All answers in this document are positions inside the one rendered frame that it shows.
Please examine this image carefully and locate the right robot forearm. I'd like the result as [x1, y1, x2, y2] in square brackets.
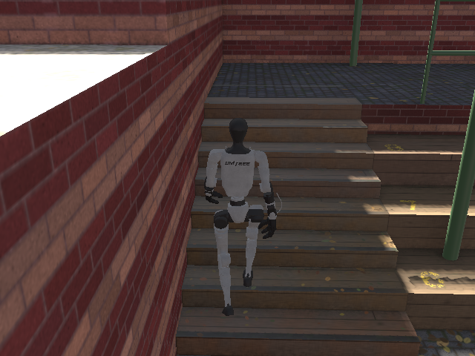
[263, 182, 277, 220]

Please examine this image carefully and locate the left robot foot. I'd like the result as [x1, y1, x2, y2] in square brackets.
[222, 304, 234, 316]

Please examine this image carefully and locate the left robot upper arm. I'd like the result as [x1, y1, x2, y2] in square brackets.
[206, 149, 223, 188]

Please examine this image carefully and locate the robot left thigh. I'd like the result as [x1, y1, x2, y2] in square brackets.
[214, 210, 231, 267]

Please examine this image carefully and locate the left robot forearm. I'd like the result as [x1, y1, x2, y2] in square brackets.
[204, 177, 214, 197]

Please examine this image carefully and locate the right robot hand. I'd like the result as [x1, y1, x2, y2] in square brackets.
[258, 217, 277, 239]

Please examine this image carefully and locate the left robot hand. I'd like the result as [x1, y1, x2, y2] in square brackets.
[206, 191, 223, 204]

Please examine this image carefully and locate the right robot upper arm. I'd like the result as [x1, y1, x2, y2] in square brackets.
[253, 150, 271, 193]

